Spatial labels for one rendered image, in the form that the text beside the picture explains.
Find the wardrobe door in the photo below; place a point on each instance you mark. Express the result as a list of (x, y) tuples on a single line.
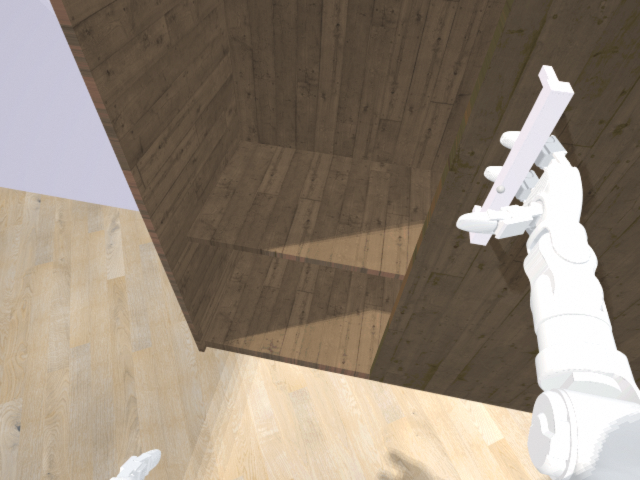
[(461, 324)]

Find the robot left hand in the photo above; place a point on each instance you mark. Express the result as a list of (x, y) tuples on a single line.
[(136, 468)]

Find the robot right upper arm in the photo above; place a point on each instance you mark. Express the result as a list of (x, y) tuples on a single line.
[(580, 436)]

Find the robot right hand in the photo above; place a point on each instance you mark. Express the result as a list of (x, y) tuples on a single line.
[(558, 194)]

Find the right robot forearm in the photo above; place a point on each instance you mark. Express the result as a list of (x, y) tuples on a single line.
[(577, 350)]

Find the handle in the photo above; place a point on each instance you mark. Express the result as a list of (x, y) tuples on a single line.
[(546, 112)]

